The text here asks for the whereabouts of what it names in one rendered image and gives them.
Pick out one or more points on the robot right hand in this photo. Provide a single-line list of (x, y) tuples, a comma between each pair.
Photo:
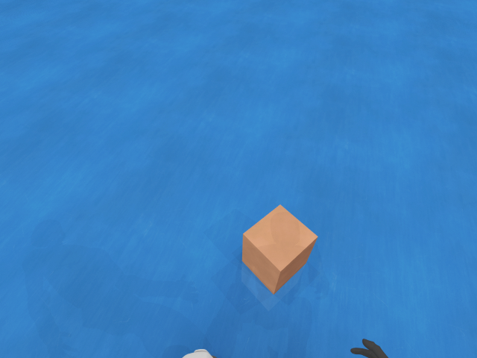
[(374, 350)]

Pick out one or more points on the carton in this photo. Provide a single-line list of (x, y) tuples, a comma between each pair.
[(277, 247)]

